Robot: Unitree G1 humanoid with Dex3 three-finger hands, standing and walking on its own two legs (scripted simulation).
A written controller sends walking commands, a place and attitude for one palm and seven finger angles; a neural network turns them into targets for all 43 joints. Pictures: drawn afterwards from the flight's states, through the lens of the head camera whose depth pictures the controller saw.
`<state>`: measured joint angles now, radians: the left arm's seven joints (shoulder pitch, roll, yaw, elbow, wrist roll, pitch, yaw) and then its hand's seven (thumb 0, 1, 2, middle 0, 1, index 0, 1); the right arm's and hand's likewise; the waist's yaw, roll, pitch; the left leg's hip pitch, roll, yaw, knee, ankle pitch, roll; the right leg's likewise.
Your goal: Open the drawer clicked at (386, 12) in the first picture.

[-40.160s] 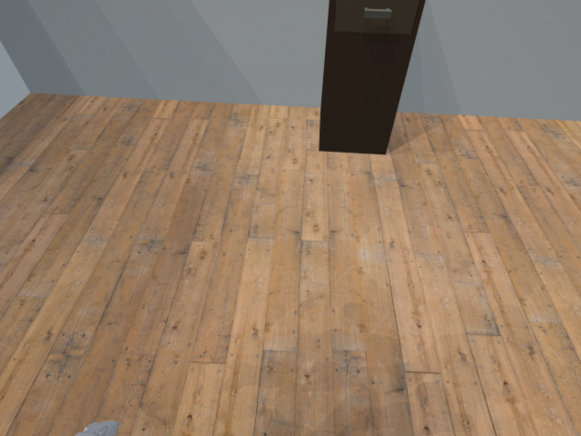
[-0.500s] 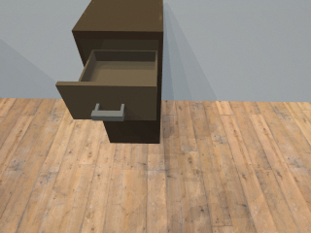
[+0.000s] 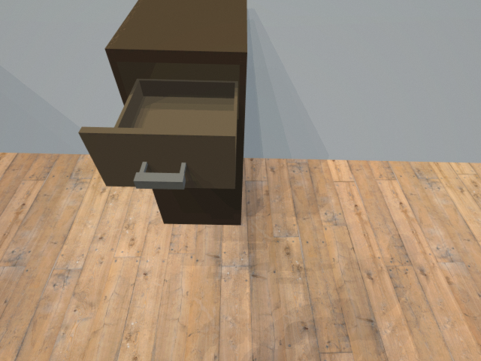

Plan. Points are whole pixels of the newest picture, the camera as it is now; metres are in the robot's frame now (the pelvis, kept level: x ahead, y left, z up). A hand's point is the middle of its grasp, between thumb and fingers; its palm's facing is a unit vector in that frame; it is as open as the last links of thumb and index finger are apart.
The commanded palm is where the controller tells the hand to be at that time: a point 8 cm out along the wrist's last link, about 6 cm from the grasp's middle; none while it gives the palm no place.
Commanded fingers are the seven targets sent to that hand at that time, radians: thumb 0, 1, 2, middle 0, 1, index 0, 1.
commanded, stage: look to check the result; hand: left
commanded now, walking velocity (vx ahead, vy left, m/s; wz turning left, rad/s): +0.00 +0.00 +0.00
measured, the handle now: (162, 173) +0.50 +0.21 -0.03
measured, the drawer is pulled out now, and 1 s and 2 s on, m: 0.30 0.30 0.30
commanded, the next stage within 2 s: stand and wait in 0.46 s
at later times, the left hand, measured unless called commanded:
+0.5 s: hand out of the picture +0.02 +0.16 -0.17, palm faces +0.03 -0.98 -0.20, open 7.4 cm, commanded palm none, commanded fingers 0.00 0.90 0.90 -0.20 -0.30 -0.20 -0.30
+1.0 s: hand out of the picture +0.04 +0.18 -0.17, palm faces +0.02 -0.97 -0.24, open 7.4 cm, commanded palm none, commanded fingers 0.00 0.90 0.90 -0.20 -0.30 -0.20 -0.30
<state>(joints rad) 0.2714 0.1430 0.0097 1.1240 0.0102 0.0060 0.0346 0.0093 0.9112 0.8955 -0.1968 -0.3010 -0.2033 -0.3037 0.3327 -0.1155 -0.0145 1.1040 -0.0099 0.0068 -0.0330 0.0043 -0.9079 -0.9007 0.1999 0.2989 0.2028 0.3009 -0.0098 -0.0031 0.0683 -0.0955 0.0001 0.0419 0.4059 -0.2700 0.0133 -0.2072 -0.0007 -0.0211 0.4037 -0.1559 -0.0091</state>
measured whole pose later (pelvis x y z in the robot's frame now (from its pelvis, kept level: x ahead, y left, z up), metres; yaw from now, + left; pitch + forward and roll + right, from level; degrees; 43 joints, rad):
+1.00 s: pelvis +0.01 -0.02 +0.00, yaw +1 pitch -2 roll +0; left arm 0.20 0.20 0.02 1.12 0.01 0.00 0.03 0.01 0.91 0.90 -0.20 -0.30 -0.20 -0.30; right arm 0.25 -0.18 -0.02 1.11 -0.01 0.01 -0.02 0.00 -0.91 -0.90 0.20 0.30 0.20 0.30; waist -0.01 0.01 0.08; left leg -0.07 0.03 0.02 0.35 -0.25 -0.02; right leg -0.18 0.03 -0.04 0.36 -0.15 -0.04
